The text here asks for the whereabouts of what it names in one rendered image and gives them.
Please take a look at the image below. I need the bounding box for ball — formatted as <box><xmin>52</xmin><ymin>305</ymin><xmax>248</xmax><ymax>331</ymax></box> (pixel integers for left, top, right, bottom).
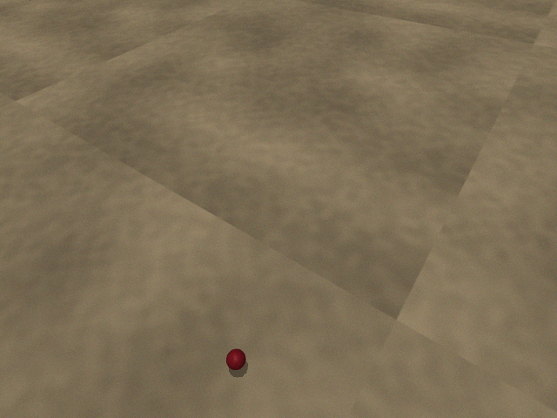
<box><xmin>226</xmin><ymin>349</ymin><xmax>245</xmax><ymax>370</ymax></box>

